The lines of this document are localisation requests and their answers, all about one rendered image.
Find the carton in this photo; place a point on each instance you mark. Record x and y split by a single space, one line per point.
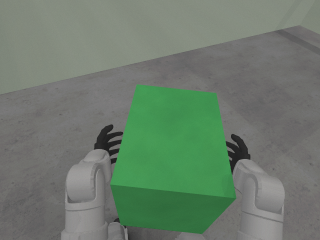
172 170

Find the right robot forearm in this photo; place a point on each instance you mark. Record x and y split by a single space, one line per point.
262 203

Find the robot left thigh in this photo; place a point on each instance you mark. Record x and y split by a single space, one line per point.
117 232

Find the left robot hand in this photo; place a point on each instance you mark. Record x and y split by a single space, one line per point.
103 138

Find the left robot shin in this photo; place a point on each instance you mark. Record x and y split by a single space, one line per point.
114 223

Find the left robot forearm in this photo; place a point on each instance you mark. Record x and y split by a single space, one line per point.
85 197

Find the right robot hand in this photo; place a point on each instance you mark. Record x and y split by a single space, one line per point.
241 152

